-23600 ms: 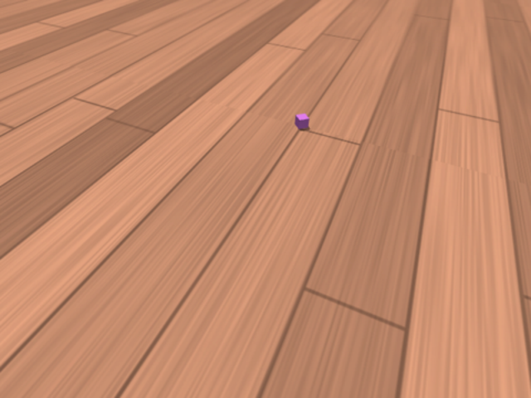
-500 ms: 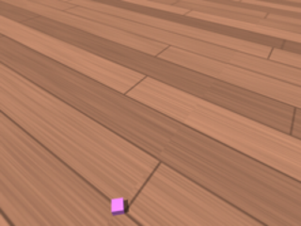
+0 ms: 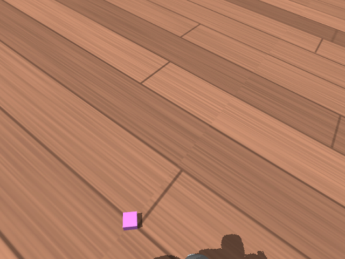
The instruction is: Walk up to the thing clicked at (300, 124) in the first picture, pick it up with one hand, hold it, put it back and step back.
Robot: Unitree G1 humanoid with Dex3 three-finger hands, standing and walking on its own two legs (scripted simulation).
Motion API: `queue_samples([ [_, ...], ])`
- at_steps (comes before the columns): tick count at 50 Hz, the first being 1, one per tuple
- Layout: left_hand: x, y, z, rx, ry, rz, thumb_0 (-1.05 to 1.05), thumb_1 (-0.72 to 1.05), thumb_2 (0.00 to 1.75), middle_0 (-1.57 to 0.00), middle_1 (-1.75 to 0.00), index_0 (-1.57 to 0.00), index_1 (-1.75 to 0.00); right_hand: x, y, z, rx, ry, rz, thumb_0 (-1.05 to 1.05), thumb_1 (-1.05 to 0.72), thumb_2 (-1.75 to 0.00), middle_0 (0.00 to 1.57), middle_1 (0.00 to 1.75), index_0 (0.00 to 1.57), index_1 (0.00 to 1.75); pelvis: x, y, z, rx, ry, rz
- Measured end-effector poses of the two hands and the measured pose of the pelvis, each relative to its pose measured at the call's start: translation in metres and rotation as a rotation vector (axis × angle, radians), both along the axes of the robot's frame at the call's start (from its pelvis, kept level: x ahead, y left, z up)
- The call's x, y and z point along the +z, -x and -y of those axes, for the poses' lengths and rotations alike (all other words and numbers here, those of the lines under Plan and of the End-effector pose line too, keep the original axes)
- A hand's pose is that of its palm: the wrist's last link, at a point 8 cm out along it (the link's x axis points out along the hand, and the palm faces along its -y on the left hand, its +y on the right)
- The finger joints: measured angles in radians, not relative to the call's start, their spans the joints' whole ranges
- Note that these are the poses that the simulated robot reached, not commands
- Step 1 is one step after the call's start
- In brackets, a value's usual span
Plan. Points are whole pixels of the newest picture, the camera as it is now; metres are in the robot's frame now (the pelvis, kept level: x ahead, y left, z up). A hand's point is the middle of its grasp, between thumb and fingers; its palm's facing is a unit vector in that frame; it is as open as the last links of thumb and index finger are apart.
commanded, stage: walk up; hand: left
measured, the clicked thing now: (130, 220) +0.39 +0.16 -0.73
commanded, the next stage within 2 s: none
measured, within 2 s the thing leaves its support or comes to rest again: neither
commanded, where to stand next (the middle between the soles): +0.02 -0.04 m, yaw -8 degrees
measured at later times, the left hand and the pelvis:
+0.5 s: hand out of the picture +0.04 +0.21 -0.12, palm faces +0.00 -0.90 -0.44, open 7.4 cm; pelvis -0.06 -0.06 -0.01, yaw +0 degrees
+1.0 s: hand out of the picture -0.02 +0.22 -0.15, palm faces -0.04 -0.93 -0.38, open 7.4 cm; pelvis -0.05 -0.05 -0.01, yaw -1 degrees
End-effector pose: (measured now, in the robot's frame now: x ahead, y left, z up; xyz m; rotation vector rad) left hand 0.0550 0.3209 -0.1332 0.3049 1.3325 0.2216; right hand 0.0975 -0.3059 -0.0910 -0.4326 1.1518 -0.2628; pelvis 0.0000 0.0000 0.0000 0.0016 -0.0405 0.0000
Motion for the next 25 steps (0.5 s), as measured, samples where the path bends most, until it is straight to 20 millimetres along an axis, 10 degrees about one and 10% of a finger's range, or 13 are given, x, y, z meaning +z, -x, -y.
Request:
queue_samples([
  [12,0.003,0.002,0.056,-0.081,-0.065,0.072,0.01,0.90,0.90,-0.21,-0.30,-0.20,-0.30,-0.045,-0.002,0.058,-0.010,-0.073,0.087,0.00,-0.90,-0.90,0.21,0.30,0.20,0.30,-0.029,0.033,0.046,-0.036,0.018,0.018],
  [25,0.057,0.027,0.070,-0.091,-0.109,0.255,0.01,0.90,0.90,-0.21,-0.30,-0.20,-0.31,-0.050,0.096,0.057,0.004,-0.157,-0.104,0.00,-0.91,-0.90,0.21,0.30,0.20,0.30,-0.005,0.060,0.056,0.004,-0.023,-0.023],
])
